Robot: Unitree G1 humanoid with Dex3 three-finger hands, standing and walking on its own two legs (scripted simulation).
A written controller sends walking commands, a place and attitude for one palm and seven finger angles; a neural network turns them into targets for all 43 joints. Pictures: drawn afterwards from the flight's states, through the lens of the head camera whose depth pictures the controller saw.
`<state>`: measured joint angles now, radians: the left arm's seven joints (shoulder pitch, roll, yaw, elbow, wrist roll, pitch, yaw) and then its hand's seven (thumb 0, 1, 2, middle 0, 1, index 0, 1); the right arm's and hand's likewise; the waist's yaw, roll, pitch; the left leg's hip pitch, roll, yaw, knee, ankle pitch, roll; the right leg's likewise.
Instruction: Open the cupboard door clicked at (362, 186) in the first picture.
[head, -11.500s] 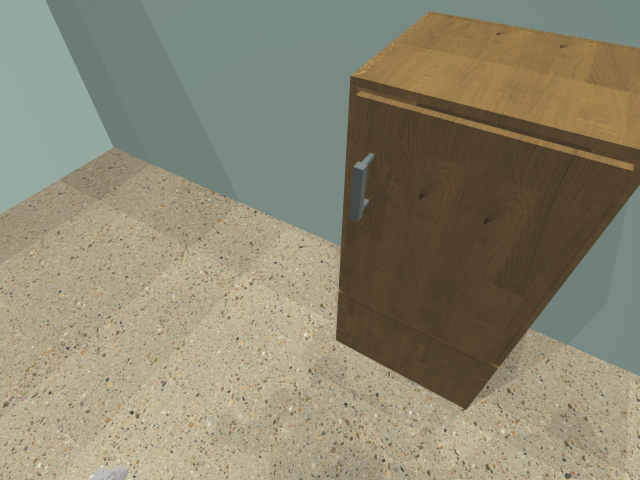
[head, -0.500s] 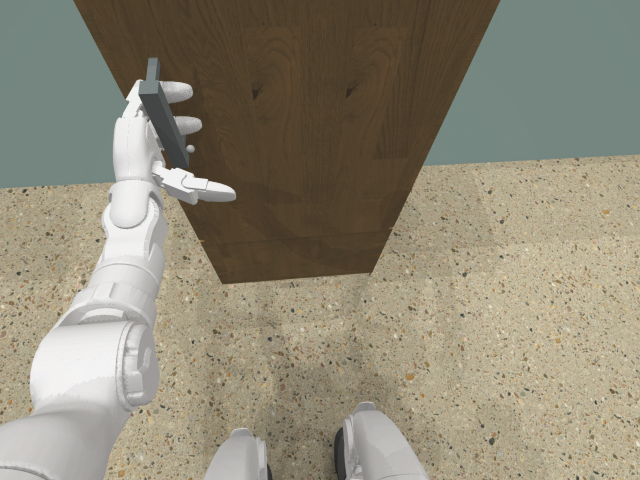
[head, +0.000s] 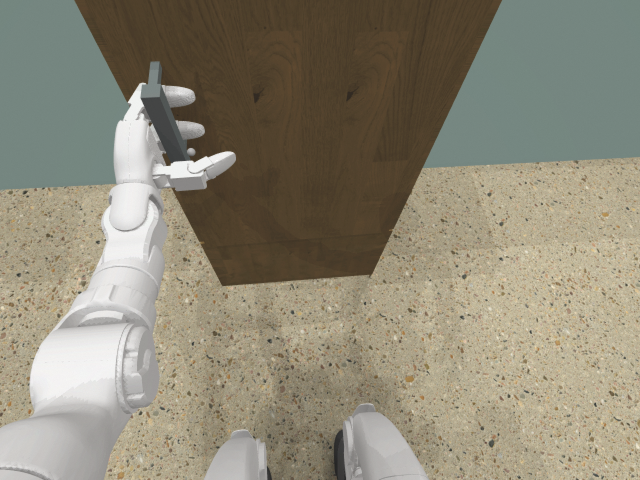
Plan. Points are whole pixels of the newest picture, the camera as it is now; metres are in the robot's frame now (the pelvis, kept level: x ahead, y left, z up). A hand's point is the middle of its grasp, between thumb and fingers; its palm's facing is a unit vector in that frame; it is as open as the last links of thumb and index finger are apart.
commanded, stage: close the thumb around the handle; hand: left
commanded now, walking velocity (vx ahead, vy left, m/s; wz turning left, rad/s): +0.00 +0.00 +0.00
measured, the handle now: (169, 120) +0.55 +0.15 +0.07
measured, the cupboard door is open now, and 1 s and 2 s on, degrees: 1 21 36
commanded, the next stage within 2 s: pull the door open along its arc in 0.34 s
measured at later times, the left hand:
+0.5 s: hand (191, 150) +0.51 +0.12 +0.06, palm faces +0.00 -1.00 -0.02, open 5.4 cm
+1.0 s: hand (224, 235) +0.38 +0.08 +0.06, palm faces +0.23 -0.97 +0.08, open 5.7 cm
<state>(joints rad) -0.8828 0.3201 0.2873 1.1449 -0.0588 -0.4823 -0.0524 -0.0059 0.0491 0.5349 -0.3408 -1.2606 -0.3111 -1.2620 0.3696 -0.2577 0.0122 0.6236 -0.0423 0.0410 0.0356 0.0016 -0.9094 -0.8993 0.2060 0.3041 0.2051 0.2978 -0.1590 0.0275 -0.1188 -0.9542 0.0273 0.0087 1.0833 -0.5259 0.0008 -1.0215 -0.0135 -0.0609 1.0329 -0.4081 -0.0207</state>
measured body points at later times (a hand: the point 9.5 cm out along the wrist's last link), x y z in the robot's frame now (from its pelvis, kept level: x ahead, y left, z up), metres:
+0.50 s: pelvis +0.00 +0.00 +0.00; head +0.13 +0.01 +0.43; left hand +0.50 +0.17 +0.06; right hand +0.00 -0.26 -0.12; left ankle -0.01 +0.12 -0.66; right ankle +0.04 -0.11 -0.66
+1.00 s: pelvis +0.01 +0.00 +0.02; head +0.10 -0.01 +0.46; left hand +0.37 +0.13 +0.06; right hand +0.13 -0.24 -0.09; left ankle -0.01 +0.12 -0.66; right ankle +0.04 -0.11 -0.66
